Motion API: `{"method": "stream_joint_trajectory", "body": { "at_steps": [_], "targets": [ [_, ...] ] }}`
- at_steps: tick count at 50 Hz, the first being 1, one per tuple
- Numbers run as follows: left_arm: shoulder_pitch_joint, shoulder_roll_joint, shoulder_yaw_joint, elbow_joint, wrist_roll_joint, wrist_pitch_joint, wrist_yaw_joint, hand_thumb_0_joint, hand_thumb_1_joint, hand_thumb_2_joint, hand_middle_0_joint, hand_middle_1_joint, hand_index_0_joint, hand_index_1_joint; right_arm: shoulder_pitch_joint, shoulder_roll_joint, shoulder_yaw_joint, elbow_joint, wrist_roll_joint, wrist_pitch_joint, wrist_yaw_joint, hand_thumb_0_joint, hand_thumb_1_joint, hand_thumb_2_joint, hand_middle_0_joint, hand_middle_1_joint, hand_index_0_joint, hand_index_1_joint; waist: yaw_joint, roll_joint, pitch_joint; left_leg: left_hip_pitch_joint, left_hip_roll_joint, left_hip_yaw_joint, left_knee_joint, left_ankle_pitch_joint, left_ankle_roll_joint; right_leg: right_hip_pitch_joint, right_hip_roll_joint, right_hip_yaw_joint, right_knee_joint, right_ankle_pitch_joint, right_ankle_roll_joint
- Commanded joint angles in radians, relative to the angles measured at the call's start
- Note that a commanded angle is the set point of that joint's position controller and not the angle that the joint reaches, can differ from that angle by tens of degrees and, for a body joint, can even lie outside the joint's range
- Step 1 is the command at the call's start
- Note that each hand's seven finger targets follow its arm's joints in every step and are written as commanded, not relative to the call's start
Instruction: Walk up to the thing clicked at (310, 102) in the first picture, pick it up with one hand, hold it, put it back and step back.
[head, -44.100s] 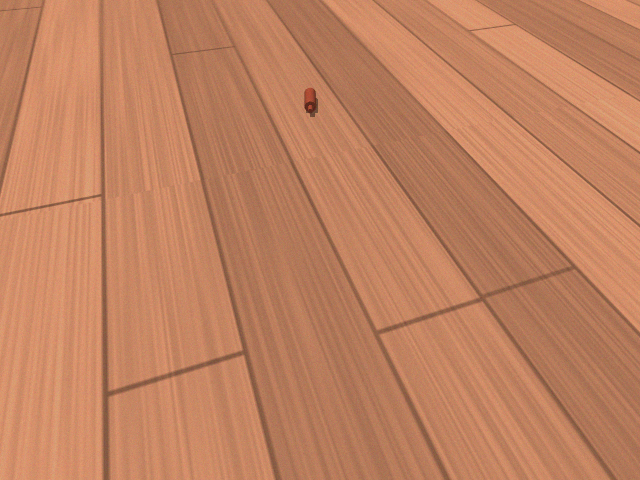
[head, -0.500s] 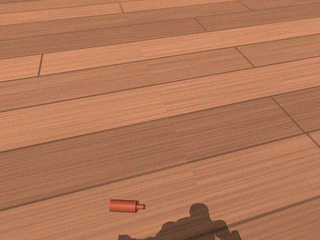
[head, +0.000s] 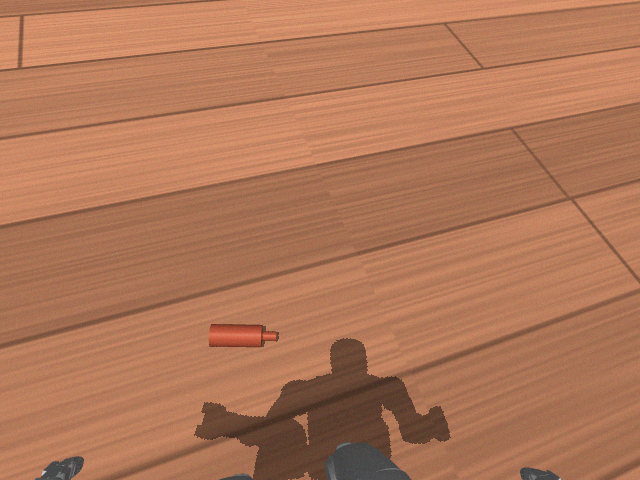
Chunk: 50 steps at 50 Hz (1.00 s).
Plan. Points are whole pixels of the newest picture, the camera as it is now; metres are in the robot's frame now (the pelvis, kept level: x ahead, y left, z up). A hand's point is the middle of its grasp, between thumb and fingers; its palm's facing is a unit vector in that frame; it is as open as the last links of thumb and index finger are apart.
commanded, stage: step back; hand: left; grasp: from above
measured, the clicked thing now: (243, 335) +0.54 +0.13 -0.74
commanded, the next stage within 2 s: none
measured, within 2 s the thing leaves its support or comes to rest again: neither
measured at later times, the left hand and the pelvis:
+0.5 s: hand out of the picture -0.01 +0.25 -0.14, palm faces -0.02 -0.92 -0.40, open 7.4 cm; pelvis -0.13 -0.01 -0.01, yaw +0 degrees
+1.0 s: hand out of the picture -0.22 +0.21 -0.15, palm faces -0.06 -0.91 -0.41, open 7.4 cm; pelvis -0.30 -0.06 -0.01, yaw -4 degrees
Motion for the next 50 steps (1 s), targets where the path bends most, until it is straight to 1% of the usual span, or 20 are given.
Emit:
{"method": "stream_joint_trajectory", "body": {
  "at_steps": [1, 7, 10, 11, 12, 13, 16, 22, 25, 26, 27, 28, 31, 34, 39, 44, 45, 46, 47, 50],
  "targets": [
    [0.007, 0.155, 0.048, -0.108, 0.001, -0.022, 0.008, 0.0, 0.9, 0.9, -0.2, -0.3, -0.2, -0.3, 0.057, -0.277, -0.08, -0.081, 0.003, -0.027, -0.024, 0.0, -0.9, -0.9, 0.2, 0.3, 0.2, 0.3, -0.037, 0.165, -0.254, 0.319, 0.263, -0.26, -0.07, 0.628, 0.197, -0.085, -0.039, -0.001, -0.134, -0.017, 0.01],
    [0.125, 0.141, 0.052, -0.081, 0.007, -0.027, -0.005, 0.0, 0.9, 0.9, -0.2, -0.3, -0.2, -0.3, -0.016, -0.304, -0.084, -0.126, 0.004, -0.018, -0.013, 0.0, -0.9, -0.9, 0.2, 0.3, 0.2, 0.3, 0.0, 0.207, -0.292, 0.166, 0.272, -0.249, -0.073, 0.388, 0.166, 0.113, -0.093, -0.104, -0.439, 0.059, -0.023],
    [0.219, 0.157, 0.064, -0.043, 0.02, -0.038, -0.008, 0.0, 0.9, 0.9, -0.2, -0.3, -0.2, -0.3, -0.061, -0.282, -0.072, -0.129, 0.019, -0.006, -0.007, 0.0, -0.9, -0.9, 0.2, 0.3, 0.2, 0.3, 0.05, 0.147, -0.307, -0.009, 0.213, -0.2, -0.001, 0.221, 0.066, 0.314, -0.125, -0.085, -0.702, 0.305, -0.07],
    [0.212, 0.219, 0.079, -0.062, 0.033, -0.046, -0.008, 0.0, 0.9, 0.9, -0.2, -0.3, -0.2, -0.3, -0.053, -0.255, -0.063, -0.14, 0.024, -0.005, -0.004, 0.0, -0.9, -0.9, 0.2, 0.3, 0.2, 0.3, 0.044, -0.001, -0.285, -0.157, 0.118, -0.149, 0.113, 0.072, 0.005, 0.348, -0.255, 0.128, -0.742, 0.328, -0.127],
    [0.132, 0.309, 0.095, -0.089, 0.019, -0.041, -0.011, 0.0, 0.9, 0.9, -0.2, -0.3, -0.2, -0.3, -0.105, -0.217, -0.062, -0.141, 0.03, -0.003, -0.011, 0.0, -0.9, -0.9, 0.2, 0.3, 0.2, 0.3, 0.067, -0.23, -0.21, -0.188, -0.081, -0.028, 0.348, -0.249, -0.054, 0.175, -0.457, 0.353, -0.84, 0.386, -0.304],
    [0.074, 0.317, 0.096, -0.138, 0.034, -0.051, -0.009, 0.0, 0.9, 0.9, -0.2, -0.3, -0.2, -0.3, -0.087, -0.246, -0.073, -0.127, 0.024, 0.004, -0.013, 0.0, -0.9, -0.9, 0.2, 0.3, 0.2, 0.3, 0.062, -0.203, -0.157, -0.142, -0.084, -0.131, 0.568, -0.369, -0.065, 0.037, -0.538, 0.432, -0.859, 0.446, -0.367],
    [-0.036, 0.222, 0.072, -0.166, 0.018, -0.05, 0.005, 0.0, 0.9, 0.9, -0.2, -0.3, -0.2, -0.3, 0.027, -0.231, -0.058, -0.08, 0.041, -0.001, -0.012, 0.0, -0.9, -0.9, 0.2, 0.3, 0.2, 0.3, -0.013, -0.096, -0.145, -0.171, -0.123, -0.167, 0.651, -0.23, -0.059, 0.097, -0.352, 0.111, -0.761, 0.61, -0.244],
    [0.056, 0.2, 0.066, -0.188, 0.028, -0.036, 0.013, 0.0, 0.9, 0.9, -0.2, -0.3, -0.2, -0.3, 0.037, -0.22, -0.047, -0.112, 0.02, -0.019, -0.013, 0.0, -0.9, -0.9, 0.2, 0.3, 0.2, 0.3, 0.046, -0.141, -0.243, -0.149, -0.012, -0.084, 0.175, -0.248, -0.06, 0.368, -0.345, 0.087, -0.634, 0.692, -0.223],
    [0.053, 0.207, 0.055, -0.195, 0.008, -0.014, -0.002, 0.0, 0.9, 0.9, -0.2, -0.3, -0.2, -0.3, 0.108, -0.211, -0.064, -0.076, 0.003, -0.033, -0.008, 0.0, -0.9, -0.9, 0.2, 0.3, 0.2, 0.3, 0.013, -0.082, -0.268, 0.048, -0.031, 0.004, -0.189, 0.084, -0.046, 0.296, -0.279, 0.019, -0.51, 0.622, -0.16],
    [0.086, 0.168, 0.044, -0.202, 0.005, -0.008, -0.005, 0.0, 0.9, 0.9, -0.2, -0.3, -0.2, -0.3, 0.091, -0.255, -0.078, -0.088, -0.012, -0.04, -0.01, 0.0, -0.9, -0.9, 0.2, 0.3, 0.2, 0.3, 0.03, -0.015, -0.272, 0.138, 0.069, -0.145, -0.206, 0.145, -0.017, 0.154, -0.231, 0.014, -0.468, 0.464, -0.113],
    [0.098, 0.129, 0.037, -0.209, -0.002, -0.008, -0.009, 0.0, 0.9, 0.9, -0.2, -0.3, -0.2, -0.3, 0.067, -0.355, -0.101, -0.101, -0.023, -0.042, -0.007, 0.0, -0.9, -0.9, 0.2, 0.3, 0.2, 0.3, 0.035, 0.211, -0.262, 0.189, 0.293, -0.444, -0.226, 0.257, 0.078, -0.045, -0.081, -0.062, -0.31, 0.124, -0.059],
    [0.002, 0.177, 0.06, -0.215, 0.004, -0.01, 0.008, 0.0, 0.9, 0.9, -0.2, -0.3, -0.2, -0.3, 0.052, -0.435, -0.113, -0.117, -0.012, -0.038, -0.001, 0.0, -0.9, -0.9, 0.2, 0.3, 0.2, 0.3, -0.041, 0.307, -0.23, -0.002, 0.433, -0.572, -0.26, 0.352, 0.232, 0.001, -0.025, -0.022, -0.106, -0.148, -0.036],
    [0.063, 0.169, 0.065, -0.168, -0.006, -0.006, 0.009, 0.0, 0.9, 0.9, -0.2, -0.3, -0.2, -0.3, -0.056, -0.312, -0.077, -0.124, -0.013, -0.045, -0.014, 0.0, -0.9, -0.9, 0.2, 0.3, 0.2, 0.3, 0.042, 0.15, -0.205, 0.038, 0.278, -0.31, -0.166, 0.454, 0.16, -0.06, -0.01, 0.079, 0.125, -0.024, -0.048],
    [0.121, 0.182, 0.078, -0.141, 0.006, -0.008, -0.001, 0.0, 0.9, 0.9, -0.2, -0.3, -0.2, -0.3, -0.029, -0.287, -0.077, -0.134, -0.007, -0.044, -0.015, 0.0, -0.9, -0.9, 0.2, 0.3, 0.2, 0.3, 0.038, 0.168, -0.21, 0.087, 0.257, -0.264, -0.139, 0.432, 0.181, -0.063, -0.012, 0.042, 0.132, 0.011, -0.009],
    [0.085, 0.165, 0.069, -0.159, 0.01, -0.013, -0.013, 0.0, 0.9, 0.9, -0.2, -0.3, -0.2, -0.3, 0.02, -0.31, -0.088, -0.154, -0.011, -0.037, -0.02, 0.0, -0.9, -0.9, 0.2, 0.3, 0.2, 0.3, -0.016, 0.215, -0.233, 0.144, 0.274, -0.256, -0.109, 0.376, 0.201, -0.008, -0.069, -0.032, -0.167, -0.023, 0.011],
    [0.249, 0.147, 0.066, -0.058, 0.014, -0.03, -0.019, 0.0, 0.9, 0.9, -0.2, -0.3, -0.2, -0.3, -0.035, -0.326, -0.084, -0.165, 0.003, -0.003, -0.012, 0.0, -0.9, -0.9, 0.2, 0.3, 0.2, 0.3, 0.05, 0.243, -0.32, 0.027, 0.191, -0.179, 0.013, 0.274, 0.094, 0.293, -0.084, -0.169, -0.746, 0.244, -0.041],
    [0.245, 0.196, 0.079, -0.064, 0.031, -0.036, -0.018, 0.0, 0.9, 0.9, -0.2, -0.3, -0.2, -0.3, -0.026, -0.283, -0.071, -0.172, 0.01, 0.001, -0.01, 0.0, -0.9, -0.9, 0.2, 0.3, 0.2, 0.3, 0.048, 0.149, -0.285, -0.141, 0.127, -0.168, 0.095, 0.115, 0.035, 0.346, -0.155, -0.033, -0.744, 0.241, -0.064],
    [0.211, 0.32, 0.11, -0.092, 0.029, -0.033, -0.019, 0.0, 0.9, 0.9, -0.2, -0.3, -0.2, -0.3, -0.084, -0.218, -0.059, -0.209, 0.026, -0.003, -0.016, 0.0, -0.9, -0.9, 0.2, 0.3, 0.2, 0.3, 0.08, -0.186, -0.219, -0.322, -0.089, -0.101, 0.291, -0.206, -0.038, 0.254, -0.377, 0.292, -0.819, 0.255, -0.184],
    [0.138, 0.394, 0.118, -0.132, 0.033, -0.033, -0.014, 0.0, 0.9, 0.9, -0.2, -0.3, -0.2, -0.3, -0.093, -0.255, -0.076, -0.198, 0.02, 0.0, -0.034, 0.0, -0.9, -0.9, 0.2, 0.3, 0.2, 0.3, 0.102, -0.264, -0.168, -0.241, -0.076, -0.149, 0.542, -0.364, -0.065, 0.008, -0.551, 0.477, -0.883, 0.258, -0.328],
    [-0.023, 0.242, 0.075, -0.163, 0.029, -0.045, 0.0, 0.0, 0.9, 0.9, -0.2, -0.3, -0.2, -0.3, 0.015, -0.25, -0.064, -0.128, 0.034, -0.005, -0.026, 0.0, -0.9, -0.9, 0.2, 0.3, 0.2, 0.3, -0.008, -0.074, -0.154, -0.227, -0.114, -0.19, 0.667, -0.225, -0.049, 0.066, -0.357, 0.103, -0.713, 0.556, -0.222]
  ]
}}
